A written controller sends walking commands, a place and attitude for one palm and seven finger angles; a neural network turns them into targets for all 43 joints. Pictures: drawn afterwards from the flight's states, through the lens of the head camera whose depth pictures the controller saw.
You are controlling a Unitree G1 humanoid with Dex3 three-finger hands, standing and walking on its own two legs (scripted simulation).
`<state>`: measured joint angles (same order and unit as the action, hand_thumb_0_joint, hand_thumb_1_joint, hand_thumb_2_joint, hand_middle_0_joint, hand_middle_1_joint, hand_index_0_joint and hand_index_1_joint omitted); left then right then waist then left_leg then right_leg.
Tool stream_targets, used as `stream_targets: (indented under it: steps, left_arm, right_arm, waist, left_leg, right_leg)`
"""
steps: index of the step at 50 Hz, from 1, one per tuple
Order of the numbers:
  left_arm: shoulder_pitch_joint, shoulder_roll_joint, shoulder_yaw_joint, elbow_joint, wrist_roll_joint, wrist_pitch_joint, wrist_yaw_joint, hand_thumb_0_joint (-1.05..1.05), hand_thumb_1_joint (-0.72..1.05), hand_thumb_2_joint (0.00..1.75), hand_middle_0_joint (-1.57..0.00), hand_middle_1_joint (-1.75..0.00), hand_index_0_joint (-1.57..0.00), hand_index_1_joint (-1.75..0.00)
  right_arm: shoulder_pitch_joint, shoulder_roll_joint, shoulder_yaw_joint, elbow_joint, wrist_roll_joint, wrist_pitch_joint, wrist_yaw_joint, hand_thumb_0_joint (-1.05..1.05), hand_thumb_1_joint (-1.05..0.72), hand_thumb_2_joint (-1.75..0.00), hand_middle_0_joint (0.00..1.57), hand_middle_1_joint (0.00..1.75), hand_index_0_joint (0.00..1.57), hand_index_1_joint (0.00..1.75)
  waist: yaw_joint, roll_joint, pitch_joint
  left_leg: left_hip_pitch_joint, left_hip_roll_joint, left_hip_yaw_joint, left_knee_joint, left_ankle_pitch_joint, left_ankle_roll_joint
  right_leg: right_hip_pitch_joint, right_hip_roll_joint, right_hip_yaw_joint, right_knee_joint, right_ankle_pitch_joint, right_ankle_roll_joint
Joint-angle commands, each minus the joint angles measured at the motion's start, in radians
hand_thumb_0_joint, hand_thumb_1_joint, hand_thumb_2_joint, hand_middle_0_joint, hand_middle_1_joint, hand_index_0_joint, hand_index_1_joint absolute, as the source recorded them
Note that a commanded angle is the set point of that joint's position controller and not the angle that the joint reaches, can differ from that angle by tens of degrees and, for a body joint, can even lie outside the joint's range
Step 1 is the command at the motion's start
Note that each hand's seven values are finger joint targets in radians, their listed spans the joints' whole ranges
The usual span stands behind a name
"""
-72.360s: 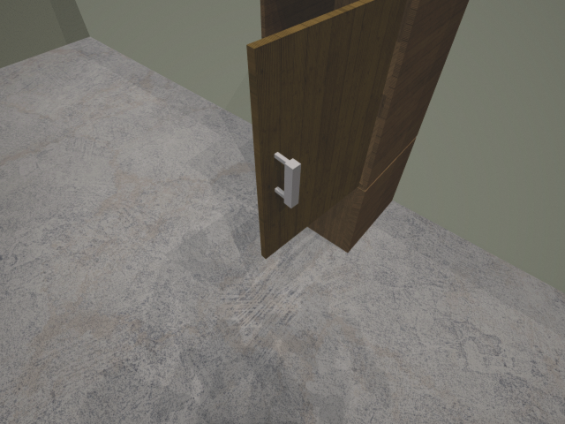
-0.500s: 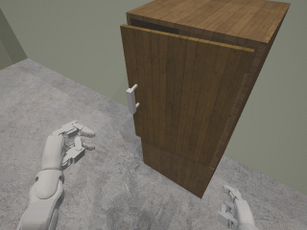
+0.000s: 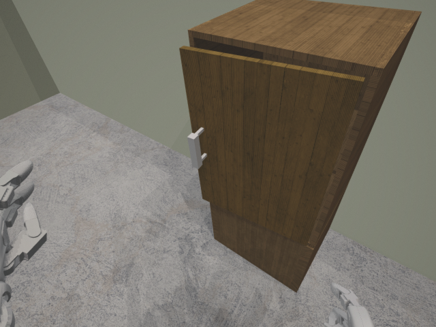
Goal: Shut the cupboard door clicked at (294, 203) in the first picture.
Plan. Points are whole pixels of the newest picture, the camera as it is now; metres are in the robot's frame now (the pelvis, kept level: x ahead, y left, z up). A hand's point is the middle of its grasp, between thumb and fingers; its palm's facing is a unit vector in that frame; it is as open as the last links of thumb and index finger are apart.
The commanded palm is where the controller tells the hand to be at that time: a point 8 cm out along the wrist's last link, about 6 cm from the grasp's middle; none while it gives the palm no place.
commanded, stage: draw the hand back to the body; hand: left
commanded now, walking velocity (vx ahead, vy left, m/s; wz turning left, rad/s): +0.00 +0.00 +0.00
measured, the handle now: (199, 147) +0.62 +0.15 -0.04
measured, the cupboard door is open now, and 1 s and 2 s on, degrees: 6 6 6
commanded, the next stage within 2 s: step back with the hand held close in 0.24 s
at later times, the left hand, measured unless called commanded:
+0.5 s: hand (53, 236) +0.19 +0.26 +0.16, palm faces +0.44 -0.79 -0.43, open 7.4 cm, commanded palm +0.13 +0.30 +0.17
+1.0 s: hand (13, 269) +0.14 +0.29 +0.16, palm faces +0.43 -0.77 -0.48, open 7.4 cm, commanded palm +0.08 +0.32 +0.17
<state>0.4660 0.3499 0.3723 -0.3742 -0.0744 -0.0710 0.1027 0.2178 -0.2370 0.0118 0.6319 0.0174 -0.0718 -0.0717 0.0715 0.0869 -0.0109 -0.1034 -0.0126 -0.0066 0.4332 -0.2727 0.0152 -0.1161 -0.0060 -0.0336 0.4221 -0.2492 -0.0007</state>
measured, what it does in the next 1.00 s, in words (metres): shifts its weight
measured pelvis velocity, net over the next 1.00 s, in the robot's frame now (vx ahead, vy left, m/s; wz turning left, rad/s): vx -0.07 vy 0.02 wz -0.02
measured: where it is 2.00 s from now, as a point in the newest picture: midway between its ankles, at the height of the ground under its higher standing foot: outside the picture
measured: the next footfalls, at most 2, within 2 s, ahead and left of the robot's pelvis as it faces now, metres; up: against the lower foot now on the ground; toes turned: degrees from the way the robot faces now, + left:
right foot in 1.98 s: -0.31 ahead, -0.12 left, +0.00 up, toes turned -1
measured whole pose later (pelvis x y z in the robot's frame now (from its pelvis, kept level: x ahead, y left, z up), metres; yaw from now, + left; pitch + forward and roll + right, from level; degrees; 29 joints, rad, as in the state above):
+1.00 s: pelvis -0.07 +0.02 -0.02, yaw -1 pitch +0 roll -1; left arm 0.53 0.41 0.45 -0.47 -0.03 -0.20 0.14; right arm 0.22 -0.21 0.01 0.54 0.02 -0.01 -0.08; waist 0.00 0.01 -0.01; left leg -0.37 -0.03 0.03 0.61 -0.25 0.05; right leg -0.38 -0.02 0.00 0.58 -0.20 0.03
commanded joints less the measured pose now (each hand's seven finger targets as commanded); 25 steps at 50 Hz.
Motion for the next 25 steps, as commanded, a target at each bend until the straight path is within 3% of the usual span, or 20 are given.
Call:
stream_targets:
  steps: [1, 5, 7, 13, 18, 19, 20, 21, 23, 25]
  left_arm:
    - [-0.133, 0.178, 0.076, -0.168, 0.007, -0.062, 0.014, 0.00, 0.90, 0.90, -0.20, -0.30, -0.20, -0.30]
    - [-0.133, 0.196, 0.089, -0.220, 0.010, -0.076, 0.020, 0.00, 0.90, 0.90, -0.20, -0.30, -0.20, -0.30]
    - [-0.134, 0.234, 0.120, -0.239, 0.011, -0.077, 0.024, 0.00, 0.90, 0.90, -0.20, -0.30, -0.20, -0.30]
    - [-0.100, 0.184, 0.098, -0.174, -0.001, -0.074, 0.013, 0.00, 0.90, 0.90, -0.20, -0.30, -0.20, -0.30]
    - [-0.104, 0.175, 0.087, -0.170, -0.001, -0.071, 0.007, 0.00, 0.90, 0.90, -0.20, -0.30, -0.20, -0.30]
    - [-0.196, 0.266, 0.178, -0.213, 0.009, -0.114, 0.021, 0.00, 0.90, 0.90, -0.20, -0.30, -0.20, -0.30]
    - [-0.107, 0.216, 0.138, -0.150, 0.009, -0.123, 0.022, 0.00, 0.90, 0.90, -0.20, -0.30, -0.20, -0.30]
    - [-0.084, 0.196, 0.112, -0.155, 0.016, -0.133, 0.022, 0.00, 0.90, 0.90, -0.20, -0.30, -0.20, -0.30]
    - [-0.043, 0.212, 0.130, -0.165, 0.019, -0.151, 0.029, 0.00, 0.90, 0.90, -0.20, -0.30, -0.20, -0.30]
    - [-0.009, 0.219, 0.141, -0.198, 0.015, -0.161, 0.037, 0.00, 0.90, 0.90, -0.20, -0.30, -0.20, -0.30]
  right_arm:
    - [-0.146, -0.090, -0.030, -0.168, -0.005, -0.069, -0.020, 0.00, -0.90, -0.90, 0.20, 0.30, 0.20, 0.30]
    - [-0.157, -0.081, -0.024, -0.164, -0.007, -0.086, -0.021, 0.00, -0.90, -0.90, 0.20, 0.30, 0.20, 0.30]
    - [-0.160, -0.085, -0.022, -0.158, -0.009, -0.097, -0.023, 0.00, -0.90, -0.90, 0.20, 0.30, 0.20, 0.30]
    - [-0.155, -0.073, -0.021, -0.158, -0.007, -0.094, -0.021, 0.00, -0.90, -0.90, 0.20, 0.30, 0.20, 0.30]
    - [-0.155, -0.077, -0.025, -0.158, -0.007, -0.089, -0.021, 0.00, -0.90, -0.90, 0.20, 0.30, 0.20, 0.30]
    - [-0.145, -0.112, -0.040, -0.185, 0.003, -0.069, -0.013, 0.00, -0.90, -0.90, 0.20, 0.30, 0.20, 0.30]
    - [-0.134, -0.103, -0.041, -0.166, -0.002, -0.057, -0.013, 0.00, -0.90, -0.90, 0.20, 0.30, 0.20, 0.30]
    - [-0.131, -0.100, -0.044, -0.163, -0.005, -0.047, -0.009, 0.00, -0.90, -0.90, 0.20, 0.30, 0.20, 0.30]
    - [-0.124, -0.095, -0.049, -0.162, -0.004, -0.031, -0.008, 0.00, -0.90, -0.90, 0.20, 0.30, 0.20, 0.30]
    - [-0.123, -0.104, -0.059, -0.173, -0.002, -0.017, -0.011, 0.00, -0.90, -0.90, 0.20, 0.30, 0.20, 0.30]
  waist:
    - [-0.011, -0.065, -0.034]
    - [-0.002, 0.000, -0.064]
    - [0.005, 0.023, -0.070]
    - [-0.003, -0.045, 0.002]
    - [-0.007, -0.034, -0.010]
    - [-0.050, -0.045, 0.012]
    - [-0.057, -0.098, -0.009]
    - [-0.060, -0.125, -0.014]
    - [-0.064, -0.125, -0.071]
    - [-0.069, -0.067, -0.121]
  left_leg:
    - [-0.031, 0.025, 0.018, -0.074, 0.165, 0.015]
    - [-0.027, 0.021, 0.018, -0.072, 0.189, 0.011]
    - [-0.029, 0.020, 0.017, -0.069, 0.197, 0.010]
    - [-0.047, 0.027, 0.023, -0.080, 0.166, 0.010]
    - [-0.030, 0.028, 0.027, -0.080, 0.157, 0.014]
    - [-0.104, 0.043, 0.005, -0.011, 0.069, 0.028]
    - [-0.093, 0.032, -0.006, 0.038, 0.060, 0.029]
    - [-0.102, 0.031, -0.008, 0.065, 0.059, 0.025]
    - [-0.116, 0.035, -0.012, 0.082, 0.098, 0.020]
    - [-0.097, 0.047, -0.015, 0.050, 0.179, 0.016]
  right_leg:
    - [-0.006, -0.011, 0.003, -0.064, 0.100, -0.005]
    - [0.026, -0.013, 0.008, -0.058, 0.130, -0.011]
    - [0.036, -0.012, 0.011, -0.063, 0.144, -0.012]
    - [0.005, -0.012, 0.014, -0.083, 0.104, -0.007]
    - [0.002, -0.012, 0.020, -0.092, 0.093, -0.005]
    - [-0.085, -0.076, 0.145, -0.154, 0.072, -0.019]
    - [-0.110, -0.114, 0.170, -0.174, 0.054, -0.035]
    - [-0.129, -0.139, 0.182, -0.179, 0.049, -0.047]
    - [-0.096, -0.165, 0.164, -0.133, 0.139, -0.062]
    - [-0.076, -0.146, 0.132, -0.065, 0.246, -0.055]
